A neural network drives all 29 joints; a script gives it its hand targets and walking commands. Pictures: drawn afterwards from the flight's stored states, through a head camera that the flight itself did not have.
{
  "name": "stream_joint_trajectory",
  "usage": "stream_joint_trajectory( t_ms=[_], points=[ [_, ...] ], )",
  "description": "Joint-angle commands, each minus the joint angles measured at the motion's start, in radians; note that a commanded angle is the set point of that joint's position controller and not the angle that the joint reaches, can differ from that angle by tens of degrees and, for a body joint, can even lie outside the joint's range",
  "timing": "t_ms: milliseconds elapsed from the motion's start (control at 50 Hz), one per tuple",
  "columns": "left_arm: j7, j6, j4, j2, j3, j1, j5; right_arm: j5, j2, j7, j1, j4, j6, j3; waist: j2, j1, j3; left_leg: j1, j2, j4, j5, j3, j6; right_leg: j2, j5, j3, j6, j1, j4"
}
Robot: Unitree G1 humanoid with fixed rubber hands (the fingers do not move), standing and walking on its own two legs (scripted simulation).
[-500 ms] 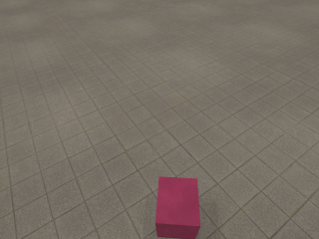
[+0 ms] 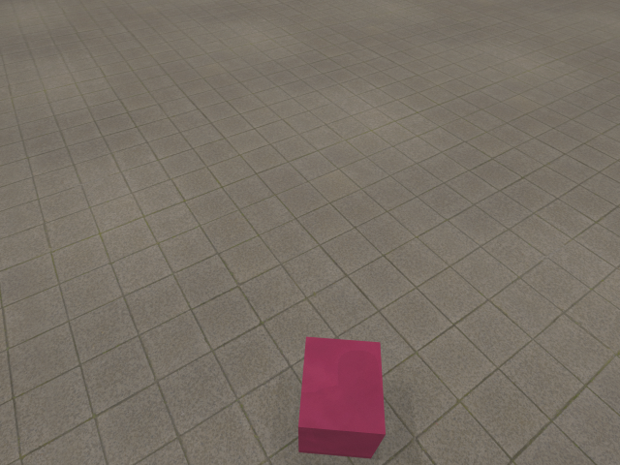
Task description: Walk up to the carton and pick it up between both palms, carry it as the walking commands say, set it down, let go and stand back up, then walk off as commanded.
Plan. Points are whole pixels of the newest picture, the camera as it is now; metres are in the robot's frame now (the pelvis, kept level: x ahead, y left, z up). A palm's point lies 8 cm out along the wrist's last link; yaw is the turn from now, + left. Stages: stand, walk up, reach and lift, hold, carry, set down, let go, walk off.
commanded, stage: walk up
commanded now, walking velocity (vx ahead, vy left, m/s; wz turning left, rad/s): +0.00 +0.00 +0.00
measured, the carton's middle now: (338, 398) +0.43 -0.07 -0.65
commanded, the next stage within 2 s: stand in 0.98 s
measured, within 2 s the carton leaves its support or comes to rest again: neither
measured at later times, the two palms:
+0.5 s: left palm out of the picture -0.03 +0.23 -0.16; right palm out of the picture -0.01 -0.20 -0.14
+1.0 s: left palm out of the picture -0.02 +0.25 -0.16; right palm out of the picture +0.01 -0.19 -0.14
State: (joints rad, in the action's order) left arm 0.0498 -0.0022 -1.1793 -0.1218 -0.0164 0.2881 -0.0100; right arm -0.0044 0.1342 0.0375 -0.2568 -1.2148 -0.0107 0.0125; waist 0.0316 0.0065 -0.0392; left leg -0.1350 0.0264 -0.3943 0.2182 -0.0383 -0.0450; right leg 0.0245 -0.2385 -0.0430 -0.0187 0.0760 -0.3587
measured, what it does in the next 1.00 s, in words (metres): stands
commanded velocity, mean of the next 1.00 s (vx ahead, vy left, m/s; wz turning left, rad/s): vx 0.00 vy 0.00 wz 0.00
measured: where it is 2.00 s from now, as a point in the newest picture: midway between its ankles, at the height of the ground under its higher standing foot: outside the picture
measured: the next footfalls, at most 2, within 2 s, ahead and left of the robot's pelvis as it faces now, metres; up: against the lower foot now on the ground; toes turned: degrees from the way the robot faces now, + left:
none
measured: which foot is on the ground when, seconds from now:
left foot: down 0.00-1.00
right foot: down 0.00-1.00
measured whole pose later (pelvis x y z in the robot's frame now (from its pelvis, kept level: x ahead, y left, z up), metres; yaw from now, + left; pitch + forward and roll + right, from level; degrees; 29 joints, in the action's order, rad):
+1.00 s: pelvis +0.01 +0.03 +0.00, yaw +1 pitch -2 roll +0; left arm 0.05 0.01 -1.18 -0.15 -0.02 0.29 -0.01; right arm 0.00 0.15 0.04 -0.24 -1.19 -0.02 0.02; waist 0.03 0.01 -0.06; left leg -0.12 0.08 -0.40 0.24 -0.04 -0.09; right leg 0.08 -0.27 -0.04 -0.07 0.07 -0.38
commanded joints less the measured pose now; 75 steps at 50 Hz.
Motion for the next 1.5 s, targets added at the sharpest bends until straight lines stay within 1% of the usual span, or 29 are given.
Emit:
stream_joint_trajectory(
  t_ms=[0,180,440,520,580,680,700,780,860,900,940,1020,1160,1180,1200,1220,1240,1260,1280,1300,1320,1340,1360,1380,1400,1420,1440,1460,1480],
  points=[
    [0.003,-0.005,-0.007,-0.079,-0.009,0.097,-0.003,-0.002,0.12,0.005,-0.062,0.014,-0.009,-0.014,-0.031,0.0,-0.069,-0.033,-0.138,0.114,-0.109,0.149,-0.007,0.086,0.109,0.083,0.013,0.062,0.065],
    [0.004,-0.004,0.0,-0.103,-0.014,0.094,-0.004,-0.001,0.131,0.006,-0.061,0.011,-0.012,-0.011,0.006,-0.005,-0.044,-0.024,-0.13,0.101,-0.132,0.152,-0.01,0.093,0.112,0.077,0.009,0.054,0.053],
    [0.006,-0.004,-0.003,-0.097,-0.013,0.104,0.002,0.0,0.141,0.008,-0.048,0.016,-0.016,-0.015,-0.05,0.0,-0.052,-0.023,-0.137,0.102,-0.193,0.163,-0.02,0.089,0.109,0.06,-0.004,0.05,0.037],
    [0.004,-0.002,-0.003,-0.096,-0.012,0.108,0.0,0.002,0.129,0.009,-0.064,0.014,-0.019,-0.01,-0.048,0.004,-0.045,0.018,-0.133,0.096,-0.233,0.143,-0.015,0.095,0.122,0.062,-0.006,0.065,0.035],
    [0.005,0.003,-0.009,-0.094,-0.014,0.12,0.001,-0.001,0.137,0.008,-0.06,0.018,-0.016,-0.014,-0.043,0.005,-0.043,0.011,-0.151,0.111,-0.218,0.176,-0.004,0.084,0.089,0.047,-0.013,0.059,0.023],
    [0.004,0.003,-0.007,-0.096,-0.011,0.115,-0.003,-0.003,0.151,0.008,-0.039,0.027,-0.018,-0.018,-0.031,-0.005,-0.055,0.009,-0.146,0.111,-0.214,0.164,-0.019,0.092,0.09,0.041,-0.014,0.057,0.025],
    [0.004,0.003,-0.008,-0.096,-0.01,0.114,-0.001,0.0,0.157,0.008,-0.037,0.03,-0.018,-0.021,-0.054,0.001,-0.065,-0.001,-0.145,0.107,-0.235,0.166,-0.012,0.088,0.09,0.042,-0.02,0.069,0.024],
    [0.007,0.004,-0.002,-0.099,-0.015,0.108,-0.002,0.0,0.135,0.009,-0.051,0.034,-0.02,-0.013,-0.003,-0.003,-0.052,0.008,-0.139,0.089,-0.262,0.164,-0.015,0.095,0.103,0.048,-0.011,0.056,0.027],
    [0.005,0.007,0.008,-0.121,-0.016,0.11,0.001,-0.001,0.165,0.008,-0.05,0.04,-0.019,-0.019,-0.024,0.0,-0.042,0.024,-0.145,0.099,-0.246,0.174,-0.007,0.091,0.089,0.04,-0.012,0.062,0.015],
    [0.006,0.007,0.009,-0.121,-0.017,0.103,-0.004,0.0,0.153,0.006,-0.058,0.041,-0.019,-0.015,0.006,-0.002,-0.06,-0.006,-0.147,0.096,-0.251,0.185,-0.011,0.091,0.087,0.046,-0.011,0.055,0.016],
    [0.004,0.005,0.013,-0.113,-0.012,0.099,-0.004,0.001,0.161,0.007,-0.045,0.042,-0.016,-0.014,-0.028,-0.004,-0.056,-0.008,-0.136,0.09,-0.247,0.167,-0.023,0.096,0.092,0.035,-0.012,0.046,0.016],
    [0.004,0.007,0.013,-0.129,-0.011,0.114,-0.008,0.001,0.164,0.005,-0.043,0.055,-0.02,-0.017,-0.036,-0.004,-0.06,-0.032,-0.14,0.093,-0.175,0.173,-0.023,0.095,0.093,0.035,-0.009,0.045,0.009],
    [0.003,0.005,0.028,-0.131,-0.012,0.105,-0.006,0.0,0.163,0.005,-0.044,0.067,-0.024,-0.018,-0.045,-0.002,-0.025,-0.004,-0.151,0.079,-0.26,0.179,-0.016,0.092,0.106,0.029,-0.009,0.035,-0.005],
    [0.035,0.035,0.379,-0.204,-0.06,-0.246,0.051,-0.039,0.259,-0.015,0.307,0.417,0.029,-0.011,-0.179,-0.001,0.163,-0.399,-0.114,-0.075,0.239,0.095,0.045,0.029,-0.179,0.049,0.076,0.303,-0.23],
    [0.045,0.101,0.73,-0.287,0.033,-0.597,0.119,-0.079,0.249,-0.004,0.658,0.664,0.1,0.01,-0.194,0.029,0.177,-0.41,-0.094,-0.08,0.315,0.09,0.063,0.018,-0.183,0.049,0.042,0.274,-0.302],
    [0.047,0.17,0.692,-0.245,0.032,-0.634,0.122,-0.078,0.252,-0.003,0.615,0.592,0.182,0.018,-0.136,0.046,0.102,-0.414,-0.126,-0.086,0.357,0.107,0.045,0.017,-0.217,0.049,0.032,0.257,-0.306],
    [0.051,0.236,0.686,-0.211,0.009,-0.537,0.112,-0.079,0.241,-0.006,0.55,0.592,0.251,0.027,-0.132,0.045,0.073,-0.378,-0.123,-0.094,0.343,0.062,0.051,0.019,-0.231,-0.001,0.04,0.261,-0.304],
    [0.054,0.319,0.593,-0.195,-0.017,-0.513,0.15,-0.113,0.212,-0.005,0.55,0.601,0.333,0.003,-0.052,0.01,0.097,-0.4,-0.122,-0.075,0.296,0.062,0.033,0.041,-0.186,0.004,0.072,0.284,-0.272],
    [0.053,0.392,0.601,-0.168,0.033,-0.497,0.165,-0.106,0.204,-0.006,0.478,0.611,0.4,-0.022,-0.057,0.048,0.095,-0.44,-0.102,-0.119,0.22,0.078,0.034,0.029,-0.053,0.016,0.077,0.308,-0.272],
    [0.039,0.491,0.584,-0.168,0.078,-0.375,0.154,-0.082,0.212,-0.008,0.334,0.585,0.498,-0.019,-0.036,0.088,0.17,-0.402,-0.1,-0.15,0.191,0.09,0.025,0.015,0.003,0.022,0.09,0.29,-0.285],
    [0.034,0.569,0.646,-0.172,0.094,-0.29,0.161,-0.099,0.206,-0.016,0.273,0.654,0.57,0.013,0.012,0.077,0.264,-0.381,-0.103,-0.196,0.061,0.12,-0.013,-0.004,0.077,0.033,0.085,0.292,-0.313],
    [0.032,0.61,0.582,-0.164,0.085,-0.203,0.142,-0.068,0.186,-0.018,0.199,0.633,0.603,0.031,0.046,0.056,0.296,-0.383,-0.113,-0.243,-0.069,0.139,-0.029,-0.003,0.148,0.039,0.075,0.306,-0.34],
    [0.033,0.644,0.536,-0.146,0.072,-0.103,0.132,-0.046,0.176,-0.025,0.138,0.627,0.637,0.032,0.043,0.025,0.321,-0.36,-0.105,-0.261,-0.197,0.161,-0.021,-0.017,0.212,0.034,0.067,0.353,-0.366],
    [0.034,0.657,0.528,-0.122,0.062,-0.072,0.119,-0.034,0.167,-0.024,0.124,0.629,0.646,0.025,0.01,0.023,0.345,-0.354,-0.083,-0.301,-0.356,0.165,-0.011,-0.029,0.274,0.03,0.07,0.423,-0.372],
    [0.032,0.667,0.536,-0.098,0.054,-0.031,0.103,-0.019,0.187,-0.037,0.079,0.628,0.653,-0.001,0.009,0.001,0.378,-0.311,-0.079,-0.31,-0.505,0.185,0.009,-0.049,0.28,0.028,0.065,0.458,-0.379],
    [0.025,0.661,0.526,-0.053,0.06,0.014,0.081,0.002,0.189,-0.051,0.04,0.626,0.645,-0.028,0.019,0.029,0.388,-0.24,-0.073,-0.315,-0.596,0.194,0.017,-0.064,0.269,0.025,0.064,0.508,-0.365],
    [0.017,0.641,0.545,-0.042,0.054,0.015,0.056,0.016,0.199,-0.059,0.011,0.613,0.628,-0.055,-0.02,0.03,0.379,-0.219,-0.063,-0.318,-0.643,0.201,0.033,-0.07,0.253,0.034,0.072,0.548,-0.358],
    [0.011,0.611,0.543,-0.02,0.034,0.027,0.038,0.027,0.195,-0.064,0.021,0.623,0.599,-0.078,-0.015,0.03,0.364,-0.217,-0.062,-0.295,-0.681,0.2,0.046,-0.079,0.257,0.043,0.074,0.57,-0.339],
    [0.003,0.586,0.539,-0.017,0.019,0.003,0.021,0.039,0.186,-0.061,0.041,0.638,0.576,-0.092,-0.003,0.058,0.369,-0.244,-0.046,-0.308,-0.64,0.188,0.041,-0.084,0.275,0.046,0.079,0.587,-0.333]
  ],
)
